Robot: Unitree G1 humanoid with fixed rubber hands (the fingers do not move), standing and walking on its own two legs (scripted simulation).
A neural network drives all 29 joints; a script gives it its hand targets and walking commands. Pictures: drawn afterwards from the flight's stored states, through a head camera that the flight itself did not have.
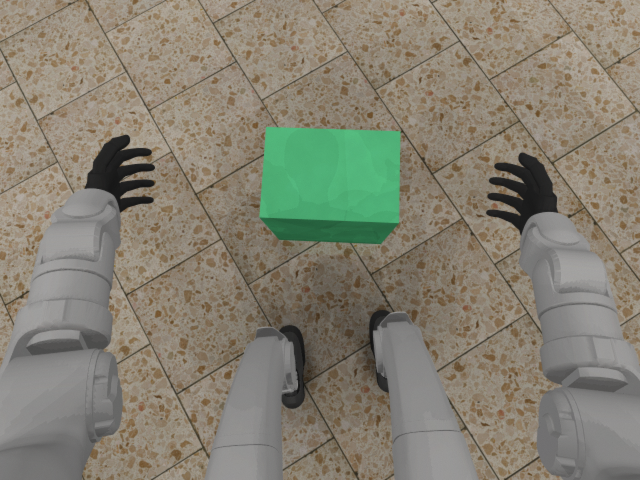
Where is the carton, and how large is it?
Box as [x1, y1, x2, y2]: [259, 127, 399, 243]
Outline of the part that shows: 266,127 259,217 279,239 380,243 398,223 399,131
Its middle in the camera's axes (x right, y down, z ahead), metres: +0.02 -0.10 +0.93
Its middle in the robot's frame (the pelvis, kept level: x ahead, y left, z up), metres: +0.55 -0.03 -0.53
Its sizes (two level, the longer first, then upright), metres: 0.280 0.194 0.295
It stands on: the floor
